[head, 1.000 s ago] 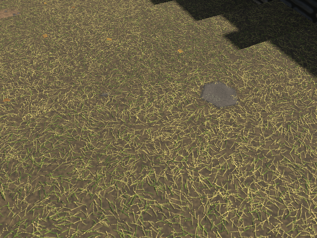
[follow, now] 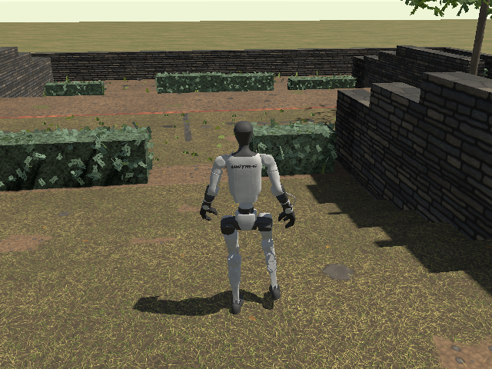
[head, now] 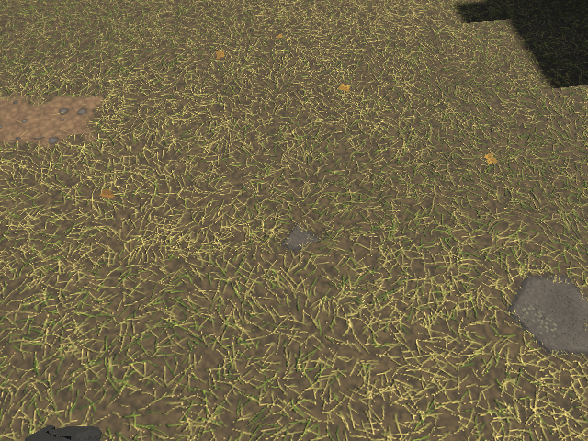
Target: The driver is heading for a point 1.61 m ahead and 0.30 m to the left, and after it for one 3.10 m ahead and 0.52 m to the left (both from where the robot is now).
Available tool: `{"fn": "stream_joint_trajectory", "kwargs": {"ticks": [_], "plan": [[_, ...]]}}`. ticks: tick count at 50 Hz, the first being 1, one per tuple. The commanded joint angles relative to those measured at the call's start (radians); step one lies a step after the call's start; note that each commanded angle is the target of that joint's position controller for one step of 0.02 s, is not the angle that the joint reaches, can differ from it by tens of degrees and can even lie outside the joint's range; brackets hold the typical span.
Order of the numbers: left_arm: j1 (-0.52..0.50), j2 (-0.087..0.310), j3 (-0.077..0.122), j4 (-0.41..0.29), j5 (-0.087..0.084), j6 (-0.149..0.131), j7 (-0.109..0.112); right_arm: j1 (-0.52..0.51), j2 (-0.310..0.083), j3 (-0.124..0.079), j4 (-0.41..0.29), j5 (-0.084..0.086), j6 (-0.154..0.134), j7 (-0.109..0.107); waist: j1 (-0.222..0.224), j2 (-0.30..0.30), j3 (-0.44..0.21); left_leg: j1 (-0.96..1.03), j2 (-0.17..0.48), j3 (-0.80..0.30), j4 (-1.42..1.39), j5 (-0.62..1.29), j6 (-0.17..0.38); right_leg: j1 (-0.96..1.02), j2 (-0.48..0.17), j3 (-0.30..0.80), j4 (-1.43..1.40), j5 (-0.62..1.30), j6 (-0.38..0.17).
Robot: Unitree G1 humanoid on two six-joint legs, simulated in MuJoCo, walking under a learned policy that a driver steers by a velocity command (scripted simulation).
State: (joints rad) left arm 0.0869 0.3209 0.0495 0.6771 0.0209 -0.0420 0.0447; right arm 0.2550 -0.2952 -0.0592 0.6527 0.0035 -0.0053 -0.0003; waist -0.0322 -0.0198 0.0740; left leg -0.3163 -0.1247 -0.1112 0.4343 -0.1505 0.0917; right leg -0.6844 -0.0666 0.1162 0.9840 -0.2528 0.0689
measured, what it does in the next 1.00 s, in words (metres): steps on the spot, turning left: right foot, then left foot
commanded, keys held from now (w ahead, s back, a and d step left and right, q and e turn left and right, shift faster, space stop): q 0.64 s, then no key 0.36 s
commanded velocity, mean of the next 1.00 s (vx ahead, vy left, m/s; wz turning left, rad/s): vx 0.04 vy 0.00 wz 0.48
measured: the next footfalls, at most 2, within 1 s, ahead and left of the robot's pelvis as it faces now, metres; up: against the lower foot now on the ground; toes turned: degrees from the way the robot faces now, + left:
right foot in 0.20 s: +0.17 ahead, -0.14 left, +0.00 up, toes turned +13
left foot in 0.66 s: +0.04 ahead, +0.10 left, +0.00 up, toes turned +26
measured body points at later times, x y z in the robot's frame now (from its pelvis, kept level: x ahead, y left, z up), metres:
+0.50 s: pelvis +0.07 -0.05 +0.00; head +0.11 -0.05 +0.45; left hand +0.12 +0.25 -0.10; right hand +0.30 -0.27 -0.10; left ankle +0.01 +0.09 -0.67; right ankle +0.14 -0.15 -0.74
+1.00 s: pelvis +0.04 +0.01 +0.00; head +0.04 +0.04 +0.45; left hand +0.03 +0.31 -0.12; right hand +0.30 -0.13 -0.08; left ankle +0.01 +0.08 -0.74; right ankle +0.11 -0.14 -0.71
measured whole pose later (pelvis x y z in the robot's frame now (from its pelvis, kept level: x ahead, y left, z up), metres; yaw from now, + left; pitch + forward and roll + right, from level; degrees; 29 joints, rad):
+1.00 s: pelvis +0.04 +0.01 +0.00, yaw +29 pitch +0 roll -1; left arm 0.14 0.28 0.05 0.76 0.00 0.06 0.03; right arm 0.18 -0.21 -0.02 0.64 -0.01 0.04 -0.03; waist 0.00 -0.06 0.02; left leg -0.24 -0.07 -0.04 0.45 -0.22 0.07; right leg -0.36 -0.04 0.04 0.77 -0.36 0.08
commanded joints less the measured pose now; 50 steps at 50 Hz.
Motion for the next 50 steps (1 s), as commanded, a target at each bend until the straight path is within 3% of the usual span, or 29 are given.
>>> {"fn": "stream_joint_trajectory", "kwargs": {"ticks": [1, 3, 7, 9, 10, 11, 12, 13, 14, 15, 16, 18, 21, 23, 29, 31, 32, 33, 34, 35, 36, 37, 38, 39, 41, 45, 48, 50], "plan": [[0.055, 0.051, 0.011, -0.042, 0.002, 0.005, -0.005, -0.020, -0.168, -0.049, -0.064, 0.010, 0.026, -0.039, 0.039, 0.105, -0.230, 0.055, 0.198, -0.132, 0.003, 0.714, 0.119, 0.169, 0.061, -0.049, -0.128, 0.161, 0.005], [0.047, 0.037, 0.006, -0.044, 0.002, 0.008, -0.017, -0.042, -0.158, -0.047, -0.078, -0.001, 0.052, -0.046, 0.044, 0.125, -0.261, 0.030, 0.182, -0.151, 0.045, 0.714, 0.108, 0.237, 0.090, -0.063, -0.110, 0.177, 0.016], [-0.016, 0.049, 0.003, -0.084, -0.006, -0.002, -0.035, -0.060, -0.146, -0.037, -0.113, 0.006, 0.075, -0.049, 0.024, 0.154, -0.205, 0.133, 0.230, -0.331, 0.086, 0.558, 0.122, 0.203, 0.093, -0.017, -0.264, 0.016, -0.009], [0.048, 0.068, 0.014, -0.072, -0.006, -0.015, -0.042, -0.106, -0.144, -0.032, -0.131, 0.019, 0.077, -0.055, 0.071, 0.184, -0.202, 0.151, 0.200, -0.369, 0.133, 0.444, 0.088, 0.329, 0.080, -0.018, -0.499, 0.131, -0.054], [0.095, 0.109, 0.026, -0.063, 0.002, -0.017, -0.038, -0.097, -0.115, -0.021, -0.147, 0.013, 0.074, -0.055, 0.072, 0.135, -0.247, 0.083, 0.164, -0.342, 0.216, 0.266, 0.048, 0.501, -0.019, 0.031, -0.548, 0.370, -0.102], [0.067, 0.177, 0.040, -0.072, 0.018, -0.004, -0.032, 0.026, -0.065, -0.007, -0.144, 0.003, 0.073, -0.053, -0.012, -0.155, -0.265, -0.110, 0.017, -0.193, 0.445, -0.297, -0.032, 0.689, -0.225, 0.218, -0.511, 0.805, -0.238], [0.133, 0.152, 0.037, -0.050, 0.035, 0.008, -0.038, 0.061, -0.115, -0.021, -0.144, 0.004, 0.065, -0.046, 0.016, -0.303, -0.266, -0.288, -0.064, -0.115, 0.666, -0.641, -0.096, 0.719, -0.371, 0.454, -0.566, 0.890, -0.414], [0.124, 0.119, 0.029, -0.058, 0.012, 0.009, -0.043, 0.060, -0.192, -0.051, -0.116, 0.008, 0.058, -0.038, 0.013, -0.179, -0.223, -0.344, 0.002, -0.102, 0.867, -0.569, -0.137, 0.673, -0.372, 0.433, -0.567, 0.847, -0.431], [0.094, 0.077, 0.019, -0.070, 0.004, 0.013, -0.040, 0.018, -0.215, -0.064, -0.100, 0.015, 0.068, -0.039, 0.017, -0.092, -0.194, -0.348, 0.031, -0.079, 0.950, -0.484, -0.158, 0.632, -0.310, 0.311, -0.556, 0.785, -0.390], [0.050, 0.059, 0.012, -0.082, -0.011, 0.021, -0.039, 0.011, -0.209, -0.066, -0.091, 0.024, 0.087, -0.044, 0.009, -0.062, -0.156, -0.341, 0.048, -0.067, 0.985, -0.435, -0.172, 0.577, -0.259, 0.214, -0.568, 0.736, -0.355], [0.020, 0.059, 0.010, -0.086, -0.017, 0.030, -0.034, -0.001, -0.190, -0.063, -0.097, 0.027, 0.101, -0.048, 0.001, -0.062, -0.139, -0.330, 0.070, -0.055, 0.986, -0.388, -0.177, 0.544, -0.233, 0.160, -0.592, 0.641, -0.333], [0.009, 0.062, 0.012, -0.081, 0.000, 0.040, -0.026, -0.016, -0.130, -0.045, -0.105, 0.037, 0.110, -0.049, 0.001, -0.090, -0.110, -0.278, 0.088, 0.016, 0.886, -0.310, -0.178, 0.499, -0.168, 0.046, -0.648, 0.468, -0.301], [0.059, 0.078, 0.021, -0.051, 0.003, 0.056, -0.014, -0.108, -0.081, -0.028, -0.149, 0.027, 0.109, -0.041, 0.058, -0.123, -0.142, -0.278, 0.125, 0.052, 0.711, -0.300, -0.182, 0.593, -0.187, 0.008, -0.670, 0.401, -0.323], [0.049, 0.102, 0.030, -0.040, 0.001, 0.066, -0.014, -0.119, -0.070, -0.021, -0.163, 0.025, 0.104, -0.028, 0.066, -0.138, -0.164, -0.227, 0.153, 0.069, 0.603, -0.294, -0.174, 0.604, -0.210, -0.022, -0.674, 0.374, -0.328], [0.023, 0.157, 0.051, -0.009, -0.025, 0.087, -0.031, -0.078, -0.091, -0.033, -0.164, 0.020, 0.101, 0.009, 0.063, -0.172, -0.163, -0.071, 0.161, 0.150, 0.311, -0.240, -0.111, 0.579, -0.253, -0.075, -0.665, 0.320, -0.305], [-0.004, 0.161, 0.056, 0.002, -0.049, 0.093, -0.026, 0.010, -0.086, -0.044, -0.133, 0.018, 0.100, 0.021, 0.014, -0.160, -0.170, 0.050, 0.139, 0.184, 0.098, -0.100, -0.054, 0.541, -0.240, -0.118, -0.592, 0.280, -0.247], [0.018, 0.139, 0.053, 0.020, -0.058, 0.091, -0.024, 0.067, -0.102, -0.057, -0.106, 0.009, 0.098, 0.019, -0.001, -0.101, -0.174, 0.158, 0.118, 0.165, 0.001, -0.018, -0.014, 0.463, -0.207, -0.162, -0.498, 0.194, -0.183], [0.041, 0.079, 0.037, 0.022, -0.035, 0.089, -0.029, 0.108, -0.179, -0.082, -0.104, 0.007, 0.094, 0.010, 0.007, 0.127, -0.154, 0.313, 0.276, -0.095, -0.097, 0.174, 0.059, 0.240, -0.105, -0.258, -0.246, -0.041, -0.079], [-0.005, 0.045, 0.025, -0.038, 0.005, 0.077, -0.025, 0.104, -0.278, -0.095, -0.131, -0.010, 0.080, 0.006, 0.013, 0.306, -0.136, 0.333, 0.505, -0.395, -0.072, 0.485, 0.239, -0.030, 0.043, -0.227, -0.008, -0.403, -0.005], [-0.077, 0.081, 0.035, -0.051, -0.011, 0.069, -0.014, 0.084, -0.252, -0.085, -0.140, -0.042, 0.053, 0.012, -0.039, 0.213, -0.174, 0.226, 0.527, -0.418, -0.128, 0.351, 0.309, -0.021, 0.043, -0.083, 0.144, -0.411, -0.005], [-0.062, 0.110, 0.047, -0.038, -0.028, 0.072, -0.007, 0.013, -0.203, -0.067, -0.140, -0.042, 0.035, 0.013, 0.001, 0.161, -0.141, 0.179, 0.461, -0.310, -0.132, 0.259, 0.249, 0.000, 0.019, -0.057, 0.195, -0.317, -0.014], [-0.021, 0.098, 0.049, -0.006, -0.019, 0.077, 0.003, -0.064, -0.160, -0.054, -0.143, -0.028, 0.030, 0.003, 0.036, 0.147, -0.131, 0.151, 0.395, -0.220, -0.132, 0.193, 0.183, 0.026, 0.011, -0.056, 0.187, -0.229, -0.013], [0.007, 0.098, 0.052, 0.018, -0.005, 0.083, 0.011, -0.103, -0.117, -0.036, -0.140, -0.013, 0.026, -0.005, 0.050, 0.160, -0.133, 0.129, 0.363, -0.164, -0.122, 0.255, 0.147, 0.066, 0.015, -0.062, 0.203, -0.163, -0.005], [0.032, 0.096, 0.053, 0.028, 0.000, 0.085, 0.011, -0.115, -0.088, -0.021, -0.134, -0.011, 0.026, -0.012, 0.066, 0.162, -0.148, 0.106, 0.338, -0.123, -0.113, 0.328, 0.134, 0.124, 0.024, -0.066, 0.227, -0.114, 0.005], [0.035, 0.087, 0.051, 0.027, -0.016, 0.089, 0.009, -0.097, -0.053, -0.002, -0.118, -0.019, 0.020, -0.025, 0.061, 0.154, -0.157, 0.139, 0.315, -0.089, -0.113, 0.334, 0.121, 0.150, 0.035, -0.064, 0.179, -0.063, 0.008], [-0.007, 0.034, 0.021, 0.007, -0.016, 0.085, -0.001, -0.066, -0.063, -0.002, -0.082, -0.018, 0.024, -0.038, 0.027, 0.158, -0.151, 0.222, 0.311, -0.103, -0.101, 0.298, 0.112, 0.202, 0.018, -0.051, -0.089, -0.055, 0.009], [-0.006, 0.038, 0.015, 0.007, -0.020, 0.083, -0.011, -0.070, -0.079, -0.005, -0.067, -0.020, 0.038, -0.033, 0.009, 0.161, -0.126, 0.175, 0.313, -0.139, -0.107, 0.215, 0.129, 0.293, 0.026, -0.079, -0.212, -0.126, 0.010], [0.007, 0.034, 0.011, 0.016, -0.021, 0.079, -0.014, -0.076, -0.069, -0.001, -0.055, -0.018, 0.043, -0.029, 0.006, 0.156, -0.109, 0.156, 0.309, -0.167, -0.108, 0.180, 0.138, 0.334, 0.031, -0.086, -0.290, -0.137, 0.006]]}}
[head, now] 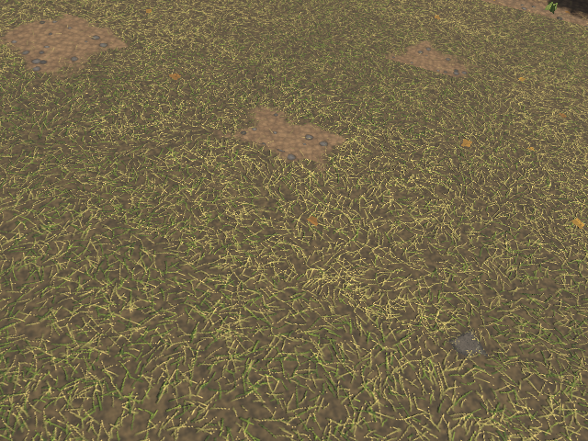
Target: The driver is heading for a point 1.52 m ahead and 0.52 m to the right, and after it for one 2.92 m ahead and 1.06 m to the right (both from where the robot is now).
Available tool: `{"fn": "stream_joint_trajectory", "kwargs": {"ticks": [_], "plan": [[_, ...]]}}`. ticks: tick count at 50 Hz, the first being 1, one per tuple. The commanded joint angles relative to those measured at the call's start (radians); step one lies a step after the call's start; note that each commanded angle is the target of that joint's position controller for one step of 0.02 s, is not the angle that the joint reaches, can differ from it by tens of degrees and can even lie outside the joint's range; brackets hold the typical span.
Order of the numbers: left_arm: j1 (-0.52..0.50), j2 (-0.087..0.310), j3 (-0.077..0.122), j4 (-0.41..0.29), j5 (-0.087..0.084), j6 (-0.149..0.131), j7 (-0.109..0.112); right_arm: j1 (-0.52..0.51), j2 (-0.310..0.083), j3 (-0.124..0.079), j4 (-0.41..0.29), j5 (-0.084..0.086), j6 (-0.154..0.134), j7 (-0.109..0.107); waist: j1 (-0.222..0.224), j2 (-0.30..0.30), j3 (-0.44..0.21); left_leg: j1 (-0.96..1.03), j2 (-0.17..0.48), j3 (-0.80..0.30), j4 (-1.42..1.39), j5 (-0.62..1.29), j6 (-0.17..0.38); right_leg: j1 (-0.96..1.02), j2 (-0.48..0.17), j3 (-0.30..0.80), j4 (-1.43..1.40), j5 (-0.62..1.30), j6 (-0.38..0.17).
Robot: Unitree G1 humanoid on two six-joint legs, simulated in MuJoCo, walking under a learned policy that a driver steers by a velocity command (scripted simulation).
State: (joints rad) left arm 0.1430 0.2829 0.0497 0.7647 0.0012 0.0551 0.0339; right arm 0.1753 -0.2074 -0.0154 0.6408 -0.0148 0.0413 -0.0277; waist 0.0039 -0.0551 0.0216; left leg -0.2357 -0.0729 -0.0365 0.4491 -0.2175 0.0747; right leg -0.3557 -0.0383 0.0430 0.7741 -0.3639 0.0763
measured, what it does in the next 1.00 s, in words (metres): steps on the spot: right foot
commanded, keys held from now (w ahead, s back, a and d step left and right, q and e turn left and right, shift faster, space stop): no key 0.88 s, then w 0.12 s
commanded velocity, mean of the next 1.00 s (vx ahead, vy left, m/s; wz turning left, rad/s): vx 0.01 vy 0.00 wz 0.03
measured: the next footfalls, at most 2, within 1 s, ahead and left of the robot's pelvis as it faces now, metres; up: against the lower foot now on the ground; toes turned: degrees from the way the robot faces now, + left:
right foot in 0.08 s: +0.02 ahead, -0.15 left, +0.00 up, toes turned +1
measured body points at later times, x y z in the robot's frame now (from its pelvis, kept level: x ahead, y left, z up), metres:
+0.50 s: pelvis +0.00 -0.02 +0.01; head +0.00 -0.02 +0.45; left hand +0.08 +0.23 -0.13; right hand +0.10 -0.29 -0.12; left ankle +0.01 +0.08 -0.74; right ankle -0.02 -0.15 -0.74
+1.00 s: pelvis +0.01 -0.03 +0.00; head +0.01 -0.03 +0.45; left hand +0.04 +0.23 -0.14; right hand +0.05 -0.29 -0.14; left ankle +0.01 +0.08 -0.74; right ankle -0.02 -0.15 -0.74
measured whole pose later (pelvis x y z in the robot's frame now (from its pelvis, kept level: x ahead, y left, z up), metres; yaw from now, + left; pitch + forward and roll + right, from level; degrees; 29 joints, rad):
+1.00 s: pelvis +0.01 -0.03 +0.00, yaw +0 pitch -1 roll +0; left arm 0.27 0.23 0.00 1.02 -0.01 0.02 0.06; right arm 0.23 -0.22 -0.04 1.06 0.01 0.03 -0.04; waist 0.01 0.00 0.00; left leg -0.18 -0.03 -0.05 0.42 -0.27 0.03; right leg -0.11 0.02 0.03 0.37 -0.26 -0.03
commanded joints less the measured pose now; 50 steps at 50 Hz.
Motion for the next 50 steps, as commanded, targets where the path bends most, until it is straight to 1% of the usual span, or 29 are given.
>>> {"fn": "stream_joint_trajectory", "kwargs": {"ticks": [1, 2, 3, 4, 5, 6, 7, 8, 9, 10, 13, 14, 16, 19, 24, 31, 32, 33, 44, 45, 46, 47, 48, 49, 50], "plan": [[-0.039, 0.067, 0.009, -0.065, -0.002, -0.020, -0.005, -0.004, -0.147, -0.041, -0.037, 0.002, -0.001, -0.001, -0.026, 0.186, -0.053, 0.073, 0.255, -0.255, -0.117, 0.252, 0.156, 0.027, 0.003, -0.013, -0.131, -0.012, -0.006], [-0.015, 0.057, 0.005, -0.054, 0.000, -0.023, -0.008, -0.016, -0.135, -0.036, -0.030, 0.006, 0.001, -0.002, -0.010, 0.175, -0.058, 0.072, 0.246, -0.258, -0.106, 0.263, 0.149, 0.067, 0.003, -0.015, -0.214, 0.036, -0.015], [0.018, 0.044, -0.001, -0.039, 0.008, -0.029, -0.011, -0.022, -0.122, -0.032, -0.018, 0.012, 0.002, -0.002, 0.013, 0.157, -0.065, 0.060, 0.233, -0.251, -0.097, 0.279, 0.130, 0.138, -0.001, -0.014, -0.344, 0.158, -0.030], [0.043, 0.055, -0.003, -0.027, 0.022, -0.034, -0.013, -0.002, -0.115, -0.029, -0.002, 0.014, -0.002, -0.002, 0.017, 0.133, -0.085, 0.039, 0.217, -0.246, -0.094, 0.284, 0.097, 0.224, -0.025, 0.014, -0.398, 0.294, -0.048], [0.059, 0.111, 0.004, -0.024, 0.026, -0.039, -0.012, 0.010, -0.130, -0.033, 0.001, 0.011, -0.012, 0.001, -0.004, 0.063, -0.102, 0.014, 0.186, -0.222, -0.071, 0.205, 0.058, 0.283, -0.084, 0.055, -0.390, 0.437, -0.081], [0.025, 0.142, 0.012, -0.013, 0.010, -0.042, -0.014, 0.035, -0.145, -0.042, 0.000, 0.005, -0.019, 0.006, -0.050, -0.039, -0.094, 0.011, 0.133, -0.169, -0.097, 0.142, 0.032, 0.260, -0.082, 0.050, -0.350, 0.430, -0.116], [0.004, 0.103, 0.006, -0.011, -0.002, -0.045, -0.019, -0.004, -0.150, -0.041, 0.008, -0.003, -0.021, 0.004, -0.019, -0.050, -0.082, 0.047, 0.108, -0.137, -0.098, 0.099, 0.007, 0.205, -0.065, 0.048, -0.375, 0.327, -0.130], [-0.001, 0.074, -0.002, -0.004, 0.002, -0.049, -0.019, -0.042, -0.150, -0.043, 0.009, -0.003, -0.018, -0.001, -0.006, -0.030, -0.069, 0.064, 0.103, -0.126, -0.088, 0.087, 0.001, 0.182, -0.061, 0.050, -0.400, 0.288, -0.122], [-0.002, 0.069, -0.006, 0.005, 0.005, -0.053, -0.017, -0.057, -0.132, -0.041, 0.009, -0.002, -0.011, -0.006, -0.007, -0.024, -0.067, 0.078, 0.104, -0.121, -0.087, 0.103, 0.003, 0.171, -0.058, 0.049, -0.415, 0.276, -0.112], [0.002, 0.065, -0.009, 0.014, 0.004, -0.057, -0.015, -0.054, -0.124, -0.040, 0.015, -0.002, -0.002, -0.008, -0.007, -0.013, -0.056, 0.080, 0.101, -0.119, -0.093, 0.112, 0.005, 0.168, -0.054, 0.047, -0.426, 0.264, -0.107], [0.018, 0.068, -0.011, 0.037, 0.005, -0.062, -0.009, -0.034, -0.114, -0.041, 0.044, 0.000, 0.008, -0.009, -0.009, 0.016, -0.042, 0.091, 0.100, -0.113, -0.110, 0.100, 0.006, 0.163, -0.047, 0.041, -0.439, 0.223, -0.105], [0.019, 0.055, -0.016, 0.042, 0.011, -0.058, -0.007, -0.016, -0.107, -0.040, 0.060, -0.001, 0.010, -0.010, -0.011, 0.026, -0.038, 0.084, 0.094, -0.105, -0.127, 0.089, 0.005, 0.173, -0.039, 0.041, -0.446, 0.213, -0.103], [0.026, 0.063, -0.016, 0.054, 0.009, -0.055, -0.001, -0.015, -0.112, -0.043, 0.081, 0.000, 0.010, -0.013, -0.006, 0.036, -0.022, 0.077, 0.092, -0.100, -0.137, 0.092, -0.001, 0.180, -0.036, 0.040, -0.454, 0.213, -0.105], [0.039, 0.070, -0.018, 0.074, 0.008, -0.054, 0.005, -0.010, -0.119, -0.047, 0.114, 0.002, 0.007, -0.017, -0.001, 0.049, -0.021, 0.084, 0.092, -0.094, -0.145, 0.113, -0.008, 0.191, -0.033, 0.039, -0.463, 0.221, -0.110], [0.057, 0.067, -0.023, 0.110, 0.007, -0.055, 0.011, 0.002, -0.129, -0.050, 0.172, 0.005, 0.001, -0.019, 0.001, 0.054, -0.018, 0.100, 0.094, -0.086, -0.155, 0.138, -0.015, 0.201, -0.024, 0.034, -0.478, 0.230, -0.115], [0.081, 0.061, -0.029, 0.157, 0.007, -0.050, 0.016, 0.011, -0.133, -0.047, 0.251, 0.009, -0.004, -0.023, 0.001, 0.050, -0.012, 0.107, 0.094, -0.075, -0.165, 0.156, -0.019, 0.212, -0.011, 0.026, -0.492, 0.247, -0.117], [0.074, 0.060, -0.030, 0.156, 0.004, -0.050, 0.014, 0.023, -0.128, -0.046, 0.265, 0.014, -0.006, -0.020, -0.002, 0.048, -0.011, 0.112, 0.098, -0.078, -0.170, 0.164, -0.019, 0.210, -0.015, 0.033, -0.495, 0.263, -0.121], [0.077, 0.060, -0.031, 0.162, 0.003, -0.049, 0.014, 0.024, -0.130, -0.046, 0.277, 0.015, -0.008, -0.018, -0.001, 0.049, -0.011, 0.114, 0.098, -0.076, -0.170, 0.169, -0.020, 0.213, -0.013, 0.032, -0.496, 0.269, -0.122], [0.115, 0.058, -0.037, 0.212, 0.005, -0.043, 0.019, 0.036, -0.122, -0.038, 0.369, 0.015, -0.015, -0.016, 0.002, 0.050, -0.002, 0.105, 0.095, -0.060, -0.179, 0.170, -0.025, 0.223, -0.001, 0.026, -0.503, 0.279, -0.122], [0.131, 0.049, -0.040, 0.223, 0.005, -0.042, 0.020, 0.047, -0.112, -0.035, 0.379, 0.015, -0.015, -0.017, 0.002, 0.050, -0.023, 0.113, 0.089, -0.053, -0.183, 0.089, -0.026, 0.232, 0.005, 0.022, -0.513, 0.193, -0.123], [0.136, 0.054, -0.038, 0.228, 0.001, -0.041, 0.022, 0.045, -0.112, -0.036, 0.383, 0.018, -0.014, -0.019, 0.003, 0.048, -0.011, 0.097, 0.075, -0.041, -0.173, -0.019, -0.025, 0.221, 0.014, 0.021, -0.517, 0.076, -0.128], [0.133, 0.072, -0.031, 0.226, -0.004, -0.040, 0.025, 0.041, -0.119, -0.039, 0.383, 0.022, -0.015, -0.021, 0.005, 0.035, 0.008, 0.063, 0.055, -0.021, -0.142, -0.141, -0.022, 0.202, 0.015, 0.034, -0.520, -0.055, -0.143], [0.136, 0.090, -0.024, 0.223, -0.008, -0.041, 0.028, 0.038, -0.121, -0.041, 0.381, 0.023, -0.019, -0.021, 0.008, 0.016, 0.038, 0.007, 0.042, -0.009, -0.110, -0.244, -0.017, 0.186, -0.001, 0.066, -0.532, -0.180, -0.166], [0.150, 0.101, -0.018, 0.222, -0.010, -0.045, 0.029, 0.027, -0.117, -0.041, 0.377, 0.022, -0.028, -0.018, 0.017, 0.002, 0.075, -0.060, 0.035, -0.001, -0.071, -0.287, -0.014, 0.180, -0.031, 0.115, -0.556, -0.270, -0.192], [0.178, 0.128, -0.007, 0.228, -0.017, -0.054, 0.029, -0.003, -0.111, -0.040, 0.367, 0.022, -0.044, -0.012, 0.033, -0.035, 0.103, -0.120, 0.030, 0.013, 0.004, -0.272, -0.016, 0.186, -0.085, 0.185, -0.581, -0.324, -0.228]]}}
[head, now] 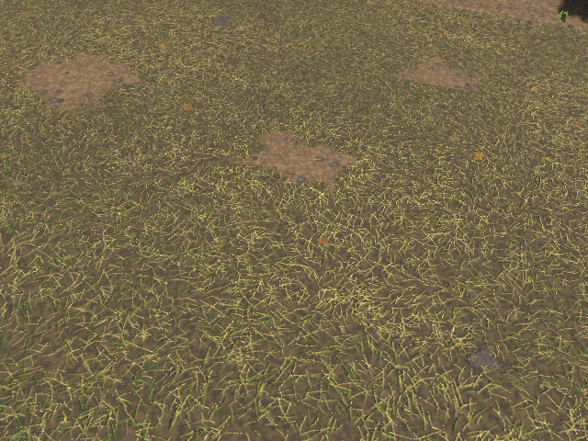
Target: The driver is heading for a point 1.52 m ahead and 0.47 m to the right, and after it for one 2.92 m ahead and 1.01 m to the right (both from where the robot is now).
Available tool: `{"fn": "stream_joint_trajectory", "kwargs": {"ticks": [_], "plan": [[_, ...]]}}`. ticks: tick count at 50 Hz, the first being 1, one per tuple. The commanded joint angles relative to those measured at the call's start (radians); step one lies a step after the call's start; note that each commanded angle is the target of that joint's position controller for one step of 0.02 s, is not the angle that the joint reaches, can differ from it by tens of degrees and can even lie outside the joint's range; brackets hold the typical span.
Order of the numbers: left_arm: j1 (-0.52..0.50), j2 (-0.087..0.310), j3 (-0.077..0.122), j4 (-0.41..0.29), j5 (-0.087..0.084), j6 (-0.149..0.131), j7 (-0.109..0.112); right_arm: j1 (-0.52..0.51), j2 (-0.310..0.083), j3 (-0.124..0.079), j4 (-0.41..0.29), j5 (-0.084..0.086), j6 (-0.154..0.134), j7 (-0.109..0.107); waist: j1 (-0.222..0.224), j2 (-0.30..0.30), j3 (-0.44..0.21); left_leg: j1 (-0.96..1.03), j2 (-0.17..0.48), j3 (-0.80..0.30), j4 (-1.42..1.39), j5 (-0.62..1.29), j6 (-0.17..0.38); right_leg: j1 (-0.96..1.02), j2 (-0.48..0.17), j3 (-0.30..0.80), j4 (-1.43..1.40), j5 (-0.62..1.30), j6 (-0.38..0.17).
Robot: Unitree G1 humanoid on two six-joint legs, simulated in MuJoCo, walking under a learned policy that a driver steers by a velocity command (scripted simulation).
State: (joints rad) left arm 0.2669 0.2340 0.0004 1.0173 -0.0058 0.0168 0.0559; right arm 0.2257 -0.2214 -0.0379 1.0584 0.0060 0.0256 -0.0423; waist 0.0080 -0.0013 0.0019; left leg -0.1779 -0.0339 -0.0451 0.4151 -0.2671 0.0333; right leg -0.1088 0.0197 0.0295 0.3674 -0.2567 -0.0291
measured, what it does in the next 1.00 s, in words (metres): goes down: right foot 0.19 m lower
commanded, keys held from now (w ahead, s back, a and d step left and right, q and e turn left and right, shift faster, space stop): w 1.00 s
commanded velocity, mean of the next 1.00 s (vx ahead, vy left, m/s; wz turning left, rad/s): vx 0.43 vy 0.00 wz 0.00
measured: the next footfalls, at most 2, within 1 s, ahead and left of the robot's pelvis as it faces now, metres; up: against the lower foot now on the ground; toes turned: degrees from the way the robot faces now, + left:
right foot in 0.76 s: +0.54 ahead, -0.16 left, -0.19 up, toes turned -4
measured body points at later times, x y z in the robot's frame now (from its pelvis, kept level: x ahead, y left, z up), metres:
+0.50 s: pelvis +0.18 +0.03 -0.01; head +0.19 +0.04 +0.44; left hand +0.35 +0.28 -0.13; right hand +0.07 -0.22 -0.14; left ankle +0.03 +0.12 -0.75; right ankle +0.35 -0.15 -0.70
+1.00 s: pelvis +0.52 -0.06 -0.20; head +0.56 -0.06 +0.25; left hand +0.52 +0.19 -0.35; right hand +0.64 -0.31 -0.33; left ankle +0.62 +0.09 -0.85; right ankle +0.50 -0.16 -0.93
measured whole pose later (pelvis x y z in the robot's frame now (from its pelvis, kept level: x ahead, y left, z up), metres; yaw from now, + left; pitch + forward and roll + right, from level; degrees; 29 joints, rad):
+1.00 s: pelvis +0.52 -0.06 -0.20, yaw -2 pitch +2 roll -2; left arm 0.35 0.21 0.03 1.03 0.02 -0.08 -0.03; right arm 0.19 -0.22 -0.03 0.84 0.01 -0.08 -0.04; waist 0.02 0.04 0.03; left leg -0.76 0.11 -0.04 1.13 -0.18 -0.01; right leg -0.24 0.05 -0.07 0.49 -0.29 -0.05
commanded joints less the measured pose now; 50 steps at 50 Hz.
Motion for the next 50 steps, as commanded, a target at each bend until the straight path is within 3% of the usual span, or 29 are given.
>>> {"fn": "stream_joint_trajectory", "kwargs": {"ticks": [1, 2, 4, 8, 9, 10, 11, 12, 14, 16, 18, 21, 26, 32, 34, 36, 37, 38, 39, 40, 41, 42, 43, 44, 45, 46, 47, 49, 50], "plan": [[0.091, 0.203, 0.055, -0.016, -0.014, -0.023, 0.007, -0.070, -0.079, -0.014, -0.061, 0.000, -0.045, 0.011, 0.039, -0.130, 0.127, -0.236, -0.006, 0.045, 0.118, -0.167, 0.021, -0.027, -0.220, 0.301, -0.222, -0.473, -0.165], [0.105, 0.230, 0.068, -0.016, -0.021, -0.030, 0.006, -0.069, -0.063, -0.008, -0.067, -0.005, -0.064, 0.023, 0.039, -0.147, 0.144, -0.258, 0.028, 0.042, 0.187, -0.111, 0.019, -0.034, -0.301, 0.388, -0.253, -0.474, -0.210], [0.061, 0.212, 0.073, -0.037, -0.021, -0.039, 0.001, -0.053, -0.081, -0.014, -0.069, 0.010, -0.089, 0.043, 0.009, -0.124, 0.150, -0.269, 0.072, 0.026, 0.218, -0.117, 0.034, -0.050, -0.326, 0.395, -0.243, -0.386, -0.219], [-0.047, 0.153, 0.059, -0.083, -0.023, -0.041, -0.019, 0.171, -0.118, -0.044, 0.017, 0.013, -0.095, 0.040, -0.101, -0.050, 0.062, 0.176, 0.059, 0.018, 0.008, -0.036, 0.061, -0.302, -0.138, 0.138, -0.024, -0.185, -0.106], [-0.080, 0.093, 0.038, -0.113, -0.028, -0.049, -0.025, 0.286, -0.170, -0.061, 0.039, 0.022, -0.093, 0.036, -0.144, 0.136, 0.041, 0.307, 0.203, -0.244, -0.145, -0.225, 0.132, -0.463, -0.017, 0.000, 0.247, -0.119, -0.049], [-0.094, 0.093, 0.040, -0.150, -0.021, -0.067, -0.024, 0.350, -0.253, -0.078, 0.041, 0.019, -0.101, 0.046, -0.160, 0.266, 0.044, 0.368, 0.379, -0.585, -0.258, -0.307, 0.245, -0.618, 0.043, -0.016, 0.501, -0.237, -0.026], [-0.072, 0.142, 0.055, -0.149, -0.034, -0.087, -0.029, 0.281, -0.193, -0.057, 0.019, 0.007, -0.117, 0.050, -0.104, 0.147, 0.085, 0.333, 0.400, -0.594, -0.255, -0.257, 0.264, -0.684, -0.012, 0.071, 0.665, -0.226, -0.038], [-0.036, 0.149, 0.058, -0.138, -0.041, -0.099, -0.039, 0.221, -0.154, -0.046, -0.006, 0.004, -0.129, 0.055, -0.066, 0.110, 0.096, 0.308, 0.365, -0.490, -0.253, -0.158, 0.238, -0.686, -0.046, 0.093, 0.711, -0.149, -0.053], [-0.035, 0.154, 0.071, -0.134, -0.028, -0.106, -0.045, 0.169, -0.132, -0.038, -0.028, 0.020, -0.133, 0.058, -0.040, 0.065, 0.098, 0.288, 0.318, -0.315, -0.267, 0.038, 0.187, -0.676, -0.108, 0.059, 0.663, -0.053, -0.046], [-0.035, 0.113, 0.067, -0.138, -0.015, -0.101, -0.060, 0.200, -0.099, -0.027, -0.021, 0.010, -0.118, 0.056, -0.040, 0.086, 0.068, 0.246, 0.265, -0.207, -0.259, 0.227, 0.182, -0.611, -0.120, 0.016, 0.633, 0.019, -0.014], [-0.043, 0.091, 0.068, -0.133, -0.007, -0.096, -0.083, 0.256, -0.120, -0.031, -0.009, -0.019, -0.115, 0.044, -0.045, 0.057, 0.041, 0.206, 0.267, -0.147, -0.213, 0.373, 0.202, -0.588, -0.107, -0.009, 0.684, 0.117, 0.010], [-0.217, 0.118, 0.086, -0.210, -0.037, -0.110, -0.088, 0.333, -0.138, -0.028, 0.011, 0.000, -0.137, 0.013, -0.071, 0.091, 0.106, 0.348, 0.296, -0.173, -0.199, 0.257, 0.159, -0.841, -0.141, 0.069, 0.538, 0.205, 0.000], [-0.294, 0.056, 0.071, -0.267, 0.013, -0.125, -0.139, 0.318, -0.119, -0.009, -0.035, -0.003, -0.136, -0.041, -0.079, 0.059, 0.133, 0.014, 0.205, -0.046, -0.079, 0.084, 0.129, -0.559, -0.092, 0.011, 0.251, 0.727, -0.014], [-0.448, 0.033, 0.040, -0.353, 0.000, -0.131, -0.193, 0.417, -0.111, -0.002, -0.057, 0.016, -0.091, -0.050, -0.156, 0.049, 0.168, 0.118, 0.207, -0.035, 0.181, 0.092, 0.084, -0.618, -0.098, -0.012, 0.124, 0.759, -0.029], [-0.423, 0.039, 0.040, -0.336, -0.018, -0.133, -0.184, 0.407, -0.106, -0.004, -0.066, 0.021, -0.078, -0.046, -0.146, 0.039, 0.155, 0.123, 0.192, -0.033, 0.275, 0.132, 0.064, -0.522, -0.106, -0.009, 0.058, 0.749, -0.006], [-0.189, 0.093, 0.064, -0.253, -0.013, -0.138, -0.152, 0.387, -0.127, -0.009, -0.067, 0.018, -0.072, -0.032, -0.056, 0.044, 0.058, 0.165, 0.166, -0.038, 0.550, 0.333, 0.058, -0.303, -0.108, -0.010, -0.009, 0.762, -0.005], [0.016, 0.128, 0.084, -0.184, -0.007, -0.138, -0.140, 0.350, -0.137, -0.012, -0.063, 0.010, -0.077, -0.012, 0.053, 0.033, -0.059, 0.092, 0.137, -0.021, 0.802, 0.439, 0.046, -0.021, -0.107, -0.035, -0.042, 0.850, -0.025], [0.219, 0.188, 0.098, -0.118, 0.009, -0.129, -0.130, 0.312, -0.127, -0.018, -0.056, 0.026, -0.091, 0.006, 0.175, -0.093, -0.114, -0.147, 0.035, 0.031, 1.247, 0.043, -0.021, 0.288, -0.185, -0.007, -0.062, 0.993, -0.085], [0.291, 0.243, 0.086, -0.088, 0.052, -0.132, -0.127, 0.501, 0.003, 0.006, -0.045, 0.023, -0.112, 0.030, 0.081, -0.358, -0.303, -0.589, -0.047, -0.116, 1.651, -0.686, -0.045, 0.789, -0.328, 0.078, 0.434, 1.476, -0.158], [0.339, 0.242, 0.099, -0.078, 0.034, -0.120, -0.118, 0.513, -0.076, 0.009, -0.078, 0.064, -0.151, 0.050, 0.131, -0.405, -0.474, -0.716, -0.033, -0.262, 1.638, -0.575, -0.051, 0.891, -0.425, 0.240, 0.473, 1.494, -0.269], [0.318, 0.201, 0.098, -0.077, 0.026, -0.097, -0.112, 0.415, -0.128, -0.008, -0.113, 0.068, -0.164, 0.044, 0.145, -0.237, -0.512, -0.763, 0.025, -0.219, 1.584, -0.535, -0.057, 0.823, -0.424, 0.293, 0.347, 1.158, -0.292], [0.260, 0.244, 0.113, -0.049, 0.004, -0.082, -0.108, 0.362, -0.097, 0.001, -0.157, 0.081, -0.157, 0.029, 0.081, -0.125, -0.494, -0.792, 0.061, -0.121, 1.581, -0.477, -0.069, 0.675, -0.483, 0.448, 0.192, 0.680, -0.357], [0.175, 0.219, 0.101, -0.079, 0.010, -0.081, -0.103, 0.280, -0.090, 0.007, -0.185, 0.077, -0.140, 0.010, 0.047, 0.004, -0.374, -0.815, 0.107, -0.031, 1.542, -0.323, -0.057, 0.424, -0.503, 0.541, 0.023, 0.253, -0.374], [0.087, 0.204, 0.091, -0.095, 0.019, -0.098, -0.105, 0.237, -0.089, 0.004, -0.203, 0.060, -0.118, -0.004, 0.009, 0.020, -0.255, -0.768, 0.126, -0.028, 1.557, -0.279, -0.049, 0.192, -0.532, 0.604, -0.041, 0.195, -0.391], [-0.014, 0.129, 0.064, -0.113, 0.025, -0.123, -0.108, 0.196, -0.091, -0.002, -0.207, 0.045, -0.098, -0.014, -0.035, 0.060, -0.148, -0.702, 0.174, -0.103, 1.343, -0.139, -0.004, -0.045, -0.509, 0.522, -0.065, 0.185, -0.326], [-0.132, 0.100, 0.051, -0.120, 0.013, -0.131, -0.109, 0.165, -0.051, 0.000, -0.213, 0.033, -0.075, -0.016, -0.090, 0.008, 0.033, -0.582, 0.202, -0.093, 1.095, -0.085, -0.023, -0.329, -0.400, 0.319, -0.123, 0.278, -0.256], [-0.166, 0.094, 0.051, -0.127, 0.016, -0.130, -0.104, 0.143, -0.043, -0.002, -0.233, 0.009, -0.079, -0.012, -0.100, -0.047, 0.077, -0.462, 0.209, -0.075, 0.834, 0.000, -0.032, -0.438, -0.282, 0.159, -0.157, 0.293, -0.212], [-0.106, 0.094, 0.050, -0.105, 0.034, -0.134, -0.072, 0.088, -0.037, -0.006, -0.250, -0.011, -0.111, 0.006, -0.078, -0.124, 0.036, -0.284, 0.171, -0.011, 0.509, 0.261, -0.046, -0.443, -0.166, 0.003, -0.128, 0.472, -0.188], [-0.070, 0.109, 0.055, -0.094, 0.021, -0.130, -0.058, 0.078, -0.029, -0.002, -0.235, -0.007, -0.119, 0.020, -0.060, -0.134, 0.002, -0.232, 0.134, 0.022, 0.405, 0.335, -0.052, -0.384, -0.157, -0.021, -0.119, 0.520, -0.193]]}}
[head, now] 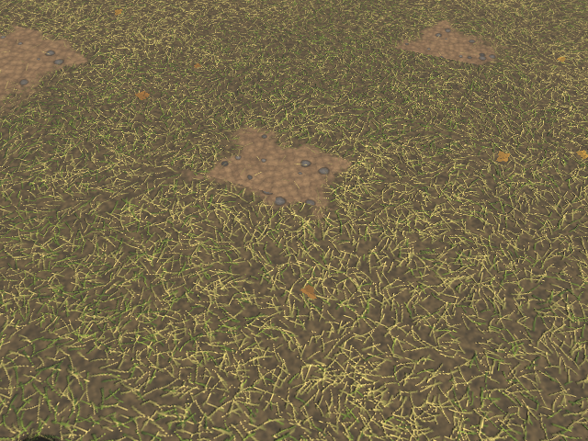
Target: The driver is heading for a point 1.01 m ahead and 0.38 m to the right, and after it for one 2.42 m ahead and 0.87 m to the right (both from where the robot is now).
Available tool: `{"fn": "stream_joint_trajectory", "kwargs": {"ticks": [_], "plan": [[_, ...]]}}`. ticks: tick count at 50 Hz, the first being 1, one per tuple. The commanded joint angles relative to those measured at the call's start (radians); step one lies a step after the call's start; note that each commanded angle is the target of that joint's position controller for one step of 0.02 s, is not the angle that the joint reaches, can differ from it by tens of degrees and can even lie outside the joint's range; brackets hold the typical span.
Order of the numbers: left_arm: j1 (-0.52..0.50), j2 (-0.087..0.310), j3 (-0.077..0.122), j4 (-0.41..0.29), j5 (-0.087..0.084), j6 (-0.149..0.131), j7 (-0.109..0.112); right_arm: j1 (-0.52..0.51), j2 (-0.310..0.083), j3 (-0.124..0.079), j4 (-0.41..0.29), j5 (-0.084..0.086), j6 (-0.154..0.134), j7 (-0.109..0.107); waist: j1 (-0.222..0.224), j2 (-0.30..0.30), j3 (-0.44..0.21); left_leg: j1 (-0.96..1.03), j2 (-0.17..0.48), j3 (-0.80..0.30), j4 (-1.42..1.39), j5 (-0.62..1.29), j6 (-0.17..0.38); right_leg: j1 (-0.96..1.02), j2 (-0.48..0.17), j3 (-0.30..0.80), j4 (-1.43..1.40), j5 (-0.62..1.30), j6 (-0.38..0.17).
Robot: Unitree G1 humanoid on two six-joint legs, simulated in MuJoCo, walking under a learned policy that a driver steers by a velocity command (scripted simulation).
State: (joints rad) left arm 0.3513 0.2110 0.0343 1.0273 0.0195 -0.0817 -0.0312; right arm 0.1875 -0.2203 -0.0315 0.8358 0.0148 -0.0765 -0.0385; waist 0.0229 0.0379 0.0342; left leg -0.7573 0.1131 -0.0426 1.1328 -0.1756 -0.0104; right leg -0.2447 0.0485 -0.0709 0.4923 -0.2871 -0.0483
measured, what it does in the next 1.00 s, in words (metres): goes down, turning right: left foot, then right foot 0.19 m lower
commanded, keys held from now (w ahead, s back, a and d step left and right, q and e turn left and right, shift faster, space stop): w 0.12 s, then w+e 0.88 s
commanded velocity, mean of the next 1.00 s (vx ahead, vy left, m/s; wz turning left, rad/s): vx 0.50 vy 0.00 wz -0.39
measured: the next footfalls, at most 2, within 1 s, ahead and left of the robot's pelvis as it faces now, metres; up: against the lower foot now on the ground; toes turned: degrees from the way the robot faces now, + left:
left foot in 0.18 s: +0.28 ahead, +0.14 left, +0.00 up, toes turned +2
right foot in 0.92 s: +0.61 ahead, -0.28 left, -0.19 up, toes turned -26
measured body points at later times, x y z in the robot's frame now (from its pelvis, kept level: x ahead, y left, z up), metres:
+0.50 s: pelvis +0.26 +0.05 +0.01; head +0.28 +0.06 +0.46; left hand +0.41 +0.31 -0.12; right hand +0.25 -0.22 -0.12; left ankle +0.24 +0.14 -0.73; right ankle +0.34 -0.14 -0.66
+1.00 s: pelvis +0.54 -0.17 -0.20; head +0.58 -0.19 +0.25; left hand +0.78 +0.02 -0.32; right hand +0.40 -0.41 -0.34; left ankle +0.39 +0.10 -0.61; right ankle +0.57 -0.26 -0.92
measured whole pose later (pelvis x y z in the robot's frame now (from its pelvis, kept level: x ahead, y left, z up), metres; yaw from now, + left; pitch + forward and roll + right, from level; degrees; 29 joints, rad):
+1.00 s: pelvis +0.54 -0.17 -0.20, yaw -25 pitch +2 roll +1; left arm 0.11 0.29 0.10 0.92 0.01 -0.04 -0.06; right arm 0.39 -0.26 -0.08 0.94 0.03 -0.08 -0.04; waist -0.05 -0.01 0.06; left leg -0.23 0.20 -0.05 1.87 -0.85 -0.13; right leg -0.46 0.05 -0.03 0.63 -0.25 -0.07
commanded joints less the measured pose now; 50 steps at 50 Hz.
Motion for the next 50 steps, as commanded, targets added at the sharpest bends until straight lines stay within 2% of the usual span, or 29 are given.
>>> {"fn": "stream_joint_trajectory", "kwargs": {"ticks": [1, 4, 6, 8, 9, 10, 11, 12, 14, 16, 19, 23, 28, 31, 34, 35, 36, 37, 39, 40, 41, 42, 44, 45, 46, 47, 48, 49, 50], "plan": [[-0.110, 0.168, 0.033, -0.090, -0.022, -0.027, 0.036, 0.081, -0.019, -0.004, -0.021, -0.012, -0.015, 0.026, -0.055, -0.167, -0.055, 0.345, -0.028, 0.025, -0.374, 0.250, -0.010, -0.152, -0.221, 0.104, -0.256, 0.580, -0.181], [-0.026, 0.197, 0.053, -0.050, -0.063, -0.004, 0.041, -0.040, -0.061, -0.012, -0.067, -0.002, -0.001, 0.041, -0.015, -0.097, -0.011, 0.244, -0.029, 0.013, -0.499, 0.178, 0.041, 0.063, -0.299, 0.162, -0.241, 0.430, -0.157], [0.017, 0.190, 0.054, -0.024, -0.064, 0.019, 0.039, -0.077, -0.088, -0.025, -0.084, -0.009, 0.003, 0.050, -0.008, -0.085, 0.035, 0.228, -0.038, 0.029, -0.543, 0.127, 0.074, 0.128, -0.321, 0.180, -0.215, 0.346, -0.140], [0.014, 0.184, 0.048, -0.026, -0.045, 0.040, 0.035, 0.038, -0.128, -0.055, -0.054, -0.011, -0.003, 0.056, -0.075, -0.063, -0.008, 0.424, -0.083, 0.062, -0.594, 0.089, 0.101, 0.115, -0.261, 0.161, -0.054, 0.435, -0.106], [0.010, 0.153, 0.036, -0.040, -0.034, 0.045, 0.036, 0.201, -0.181, -0.082, -0.012, -0.015, -0.006, 0.054, -0.137, 0.000, -0.107, 0.644, -0.040, -0.005, -0.583, 0.108, 0.127, 0.025, -0.179, 0.106, 0.184, 0.398, -0.072], [0.115, 0.039, 0.004, -0.053, -0.028, 0.035, 0.033, 0.315, -0.279, -0.107, 0.004, -0.022, -0.003, 0.054, -0.117, 0.219, -0.243, 0.961, 0.212, -0.412, -0.677, -0.074, 0.271, -0.294, -0.018, 0.032, 0.598, 0.026, -0.001], [0.076, 0.081, 0.012, -0.063, -0.046, 0.019, 0.029, 0.357, -0.212, -0.088, 0.002, -0.017, -0.006, 0.063, -0.153, 0.254, -0.293, 1.002, 0.281, -0.680, -0.839, -0.271, 0.306, -0.438, 0.020, 0.188, 0.764, -0.293, -0.009], [0.008, 0.173, 0.039, -0.081, -0.078, 0.010, 0.030, 0.276, -0.167, -0.072, -0.007, -0.015, -0.014, 0.059, -0.134, 0.173, -0.159, 0.904, 0.272, -0.583, -0.858, -0.330, 0.263, -0.526, -0.020, 0.232, 0.835, -0.241, -0.029], [-0.064, 0.163, 0.048, -0.102, -0.063, 0.017, 0.047, 0.117, -0.113, -0.054, -0.035, -0.020, -0.022, 0.055, -0.077, 0.058, -0.042, 0.682, 0.207, -0.343, -0.902, -0.174, 0.206, -0.481, -0.102, 0.216, 0.757, -0.073, -0.033], [-0.021, 0.140, 0.059, -0.082, -0.052, 0.042, 0.052, 0.041, -0.086, -0.048, -0.034, -0.026, -0.038, 0.051, -0.018, 0.076, -0.034, 0.562, 0.147, -0.167, -0.941, -0.013, 0.166, -0.339, -0.149, 0.216, 0.634, 0.002, -0.020], [-0.082, 0.120, 0.066, -0.112, -0.052, 0.063, 0.059, 0.061, -0.120, -0.062, -0.003, -0.033, -0.050, 0.032, -0.018, 0.045, -0.021, 0.575, 0.138, -0.051, -0.980, 0.125, 0.171, -0.359, -0.147, 0.213, 0.519, 0.097, -0.008], [-0.126, 0.092, 0.066, -0.157, -0.022, 0.057, 0.033, 0.098, -0.151, -0.078, 0.024, -0.043, -0.044, 0.010, -0.013, 0.003, -0.072, 0.597, 0.108, 0.118, -0.932, 0.295, 0.177, -0.311, -0.118, 0.125, 0.453, 0.324, 0.016], [-0.192, 0.116, 0.080, -0.202, -0.026, 0.082, 0.006, 0.196, -0.116, -0.077, 0.069, -0.031, -0.039, 0.019, -0.053, 0.016, -0.002, 0.754, 0.215, 0.100, -0.802, 0.346, 0.189, -0.527, -0.144, 0.171, 0.597, 0.237, -0.010], [-0.235, 0.109, 0.080, -0.245, -0.034, 0.086, -0.020, 0.233, -0.125, -0.084, 0.070, -0.010, -0.025, 0.009, -0.078, 0.057, 0.036, 0.823, 0.242, 0.099, -0.734, 0.336, 0.187, -0.625, -0.149, 0.142, 0.634, 0.148, -0.016], [-0.247, 0.111, 0.083, -0.279, -0.031, 0.079, -0.030, 0.176, -0.162, -0.090, 0.034, -0.016, -0.019, -0.003, -0.058, 0.058, 0.046, 0.747, 0.239, 0.161, -0.628, 0.519, 0.160, -0.516, -0.123, 0.036, 0.619, 0.102, -0.020], [-0.274, 0.120, 0.094, -0.287, -0.044, 0.076, -0.026, 0.199, -0.161, -0.092, 0.026, -0.015, -0.021, 0.000, -0.079, 0.042, 0.059, 0.756, 0.213, 0.183, -0.601, 0.399, 0.139, -0.520, -0.107, 0.015, 0.553, 0.177, -0.019], [-0.405, 0.106, 0.095, -0.312, -0.070, 0.068, -0.026, 0.314, -0.126, -0.089, 0.074, -0.002, -0.032, -0.015, -0.162, 0.092, 0.135, 0.983, 0.311, 0.082, -0.555, 0.135, 0.100, -0.833, -0.179, 0.172, 0.523, 0.221, -0.014], [-0.499, 0.087, 0.085, -0.342, -0.072, 0.055, -0.024, 0.401, -0.103, -0.085, 0.094, -0.010, -0.035, -0.027, -0.236, 0.091, 0.171, 1.166, 0.375, 0.034, -0.526, 0.092, 0.083, -1.078, -0.175, 0.217, 0.486, 0.174, -0.002], [-0.569, 0.041, 0.062, -0.362, -0.077, 0.013, -0.047, 0.455, -0.097, -0.083, 0.101, -0.019, -0.031, -0.051, -0.263, 0.095, 0.176, 1.215, 0.422, 0.011, -0.464, 0.085, 0.061, -1.179, -0.196, 0.196, 0.423, 0.128, 0.007], [-0.576, 0.049, 0.054, -0.362, -0.084, 0.007, -0.083, 0.328, -0.091, -0.070, 0.045, -0.038, -0.021, -0.066, -0.229, -0.033, 0.198, 0.962, 0.340, 0.156, -0.462, -0.013, 0.005, -0.933, -0.202, 0.114, 0.145, 0.463, 0.024], [-0.497, 0.000, 0.038, -0.319, -0.063, 0.011, -0.110, 0.256, -0.125, -0.075, 0.030, -0.035, -0.014, -0.059, -0.200, -0.065, 0.104, 0.624, 0.237, 0.294, -0.473, -0.158, -0.010, -0.408, -0.121, 0.013, 0.029, 0.759, 0.023], [-0.396, 0.004, 0.047, -0.264, -0.069, 0.019, -0.116, 0.242, -0.172, -0.087, 0.035, -0.026, -0.018, -0.043, -0.163, -0.041, 0.059, 0.450, 0.234, 0.317, -0.470, -0.207, -0.002, -0.118, -0.061, -0.002, 0.132, 0.883, 0.036], [-0.008, 0.144, 0.111, -0.121, -0.086, 0.040, -0.066, 0.114, -0.207, -0.087, 0.007, 0.007, -0.004, -0.003, 0.036, 0.002, -0.043, 0.494, 0.216, 0.322, -0.216, 0.097, -0.018, 0.132, -0.031, -0.036, 0.135, 0.782, 0.011], [0.124, 0.205, 0.138, -0.048, -0.066, 0.053, -0.033, 0.101, -0.187, -0.078, 0.039, 0.041, 0.003, 0.009, 0.118, 0.025, -0.122, 0.474, 0.190, 0.324, 0.056, 0.181, -0.052, 0.339, -0.054, -0.034, 0.030, 0.930, -0.025], [0.230, 0.280, 0.159, -0.008, -0.020, 0.061, -0.011, 0.053, -0.189, -0.077, 0.044, 0.058, -0.005, 0.015, 0.231, -0.102, -0.114, 0.394, 0.096, 0.308, 0.386, 0.008, -0.098, 0.502, -0.051, -0.067, -0.132, 0.985, -0.066], [0.207, 0.334, 0.151, -0.010, 0.018, 0.062, 0.003, 0.126, -0.135, -0.079, 0.075, 0.041, -0.006, -0.010, 0.202, -0.245, -0.051, 0.138, -0.026, 0.234, 0.881, -0.761, -0.138, 0.598, -0.166, 0.136, -0.062, 1.062, -0.149], [0.163, 0.388, 0.119, -0.037, 0.049, 0.033, -0.007, 0.338, -0.039, -0.043, 0.010, 0.017, -0.041, 0.004, 0.033, -0.361, -0.383, -0.071, -0.034, -0.032, 1.046, -0.789, -0.121, 0.918, -0.294, 0.359, 0.286, 1.316, -0.272], [0.108, 0.332, 0.111, -0.073, 0.000, 0.045, -0.013, 0.298, -0.089, -0.044, -0.016, 0.007, -0.056, 0.004, 0.056, -0.280, -0.510, -0.080, 0.014, -0.066, 0.950, -0.734, -0.114, 0.872, -0.315, 0.417, 0.233, 1.113, -0.320], [0.069, 0.258, 0.093, -0.080, -0.035, 0.048, -0.018, 0.225, -0.123, -0.059, -0.029, 0.005, -0.063, -0.008, 0.043, -0.125, -0.425, -0.111, 0.028, -0.053, 0.887, -0.653, -0.095, 0.701, -0.304, 0.452, 0.154, 0.913, -0.304]]}}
